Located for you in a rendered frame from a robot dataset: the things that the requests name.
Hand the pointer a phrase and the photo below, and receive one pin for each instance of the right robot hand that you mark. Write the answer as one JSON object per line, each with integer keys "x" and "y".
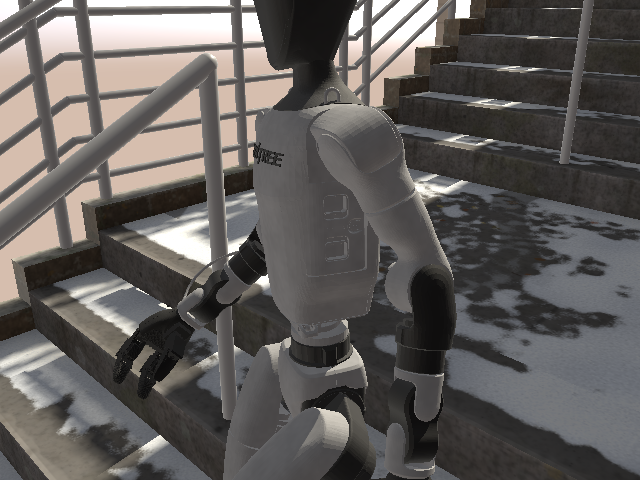
{"x": 166, "y": 333}

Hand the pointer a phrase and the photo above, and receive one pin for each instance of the robot torso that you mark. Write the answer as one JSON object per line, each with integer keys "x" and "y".
{"x": 322, "y": 258}

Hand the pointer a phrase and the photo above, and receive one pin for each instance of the humanoid robot head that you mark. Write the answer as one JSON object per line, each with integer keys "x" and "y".
{"x": 305, "y": 35}

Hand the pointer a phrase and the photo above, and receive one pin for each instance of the left robot forearm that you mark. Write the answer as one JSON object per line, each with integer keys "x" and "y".
{"x": 415, "y": 398}

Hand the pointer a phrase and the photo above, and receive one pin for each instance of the right robot forearm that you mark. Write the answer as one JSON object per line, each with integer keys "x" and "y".
{"x": 224, "y": 287}

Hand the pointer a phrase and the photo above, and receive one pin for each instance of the robot left upper arm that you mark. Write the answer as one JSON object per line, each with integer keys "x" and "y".
{"x": 363, "y": 149}

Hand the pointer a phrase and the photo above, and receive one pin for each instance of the robot right upper arm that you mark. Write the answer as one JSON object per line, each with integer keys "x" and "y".
{"x": 259, "y": 117}

